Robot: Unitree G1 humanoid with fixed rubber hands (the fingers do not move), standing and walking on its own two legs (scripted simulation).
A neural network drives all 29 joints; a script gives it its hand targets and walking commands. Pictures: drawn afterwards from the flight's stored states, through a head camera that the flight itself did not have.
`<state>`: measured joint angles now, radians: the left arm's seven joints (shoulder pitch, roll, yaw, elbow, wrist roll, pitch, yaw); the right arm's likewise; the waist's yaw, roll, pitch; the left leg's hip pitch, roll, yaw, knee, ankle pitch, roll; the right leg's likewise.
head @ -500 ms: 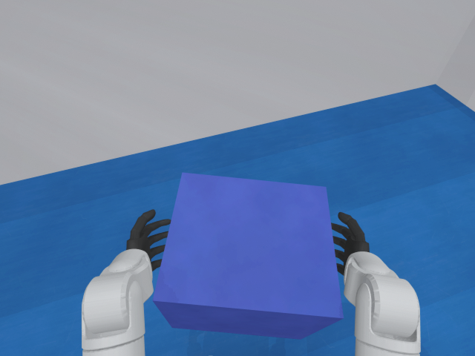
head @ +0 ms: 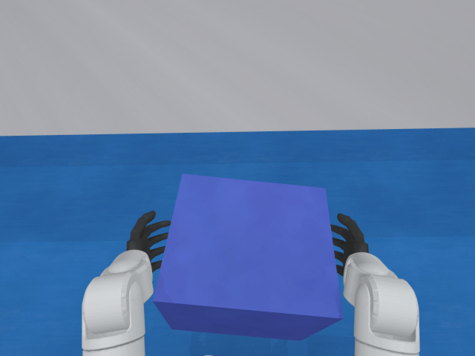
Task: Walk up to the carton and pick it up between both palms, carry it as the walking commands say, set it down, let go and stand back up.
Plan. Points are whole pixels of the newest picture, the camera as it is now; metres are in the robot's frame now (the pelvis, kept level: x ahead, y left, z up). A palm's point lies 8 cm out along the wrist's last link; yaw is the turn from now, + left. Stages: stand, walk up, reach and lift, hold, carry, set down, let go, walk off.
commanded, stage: carry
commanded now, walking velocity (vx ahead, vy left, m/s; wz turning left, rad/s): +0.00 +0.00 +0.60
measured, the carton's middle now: (244, 262) +0.28 +0.01 +0.00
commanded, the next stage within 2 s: none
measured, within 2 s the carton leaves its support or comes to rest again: neither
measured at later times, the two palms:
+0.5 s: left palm out of the picture +0.11 +0.24 +0.07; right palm (299, 286) +0.22 -0.07 +0.06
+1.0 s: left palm out of the picture +0.08 +0.20 +0.09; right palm (338, 315) +0.17 -0.11 +0.09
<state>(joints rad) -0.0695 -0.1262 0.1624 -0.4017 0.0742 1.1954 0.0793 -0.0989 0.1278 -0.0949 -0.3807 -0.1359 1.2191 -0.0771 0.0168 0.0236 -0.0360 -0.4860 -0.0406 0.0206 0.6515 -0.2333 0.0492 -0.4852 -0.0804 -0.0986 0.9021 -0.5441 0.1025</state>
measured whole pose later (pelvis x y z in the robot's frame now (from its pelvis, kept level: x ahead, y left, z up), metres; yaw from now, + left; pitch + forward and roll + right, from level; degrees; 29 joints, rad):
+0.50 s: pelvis -0.07 +0.00 +0.00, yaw +16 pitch +3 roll +0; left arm -0.07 -0.13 0.17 -0.40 0.07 1.20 0.08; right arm -0.11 0.13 -0.09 -0.37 -0.14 1.22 -0.08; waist 0.03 0.01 -0.03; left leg -0.46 -0.02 0.06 0.64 -0.24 0.05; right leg -0.48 -0.09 -0.10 0.90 -0.54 0.09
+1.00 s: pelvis -0.11 -0.03 +0.01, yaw +17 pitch +1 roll +1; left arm -0.11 -0.13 0.15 -0.33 0.10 1.22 0.08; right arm -0.12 0.13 -0.13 -0.32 -0.15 1.24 -0.07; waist 0.01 0.00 -0.08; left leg -0.43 0.01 0.06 0.48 -0.08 0.01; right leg -0.38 -0.05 -0.15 0.60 -0.24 -0.04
